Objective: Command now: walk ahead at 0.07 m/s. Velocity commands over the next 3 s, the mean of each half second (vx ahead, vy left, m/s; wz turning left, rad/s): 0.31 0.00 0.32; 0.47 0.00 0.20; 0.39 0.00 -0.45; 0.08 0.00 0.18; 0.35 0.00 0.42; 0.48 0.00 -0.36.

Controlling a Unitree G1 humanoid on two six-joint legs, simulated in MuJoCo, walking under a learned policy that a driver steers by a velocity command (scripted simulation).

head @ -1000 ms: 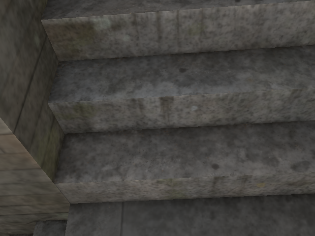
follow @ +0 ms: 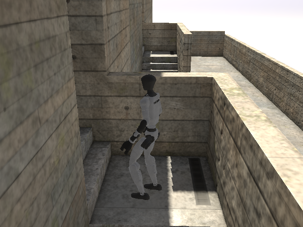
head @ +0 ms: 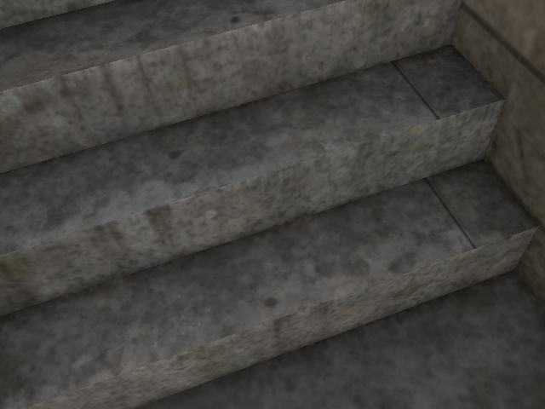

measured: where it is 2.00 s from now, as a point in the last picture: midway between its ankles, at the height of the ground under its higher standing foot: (257, 296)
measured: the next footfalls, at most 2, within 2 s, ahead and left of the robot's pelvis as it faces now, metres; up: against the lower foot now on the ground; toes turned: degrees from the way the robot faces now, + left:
left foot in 0.14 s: +0.05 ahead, +0.12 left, +0.00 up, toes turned +4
right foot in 0.58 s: +0.38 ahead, -0.03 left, +0.00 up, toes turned +21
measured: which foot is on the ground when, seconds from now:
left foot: up 0.00-0.12, down 0.14-0.58, up 0.60-0.96, down 0.98-1.00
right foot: down 0.00-0.18, up 0.20-0.56, down 0.58-0.98, up 1.00-1.00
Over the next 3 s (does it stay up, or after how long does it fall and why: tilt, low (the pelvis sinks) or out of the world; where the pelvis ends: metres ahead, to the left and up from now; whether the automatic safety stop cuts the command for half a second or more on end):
stays up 0.99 0.32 0.50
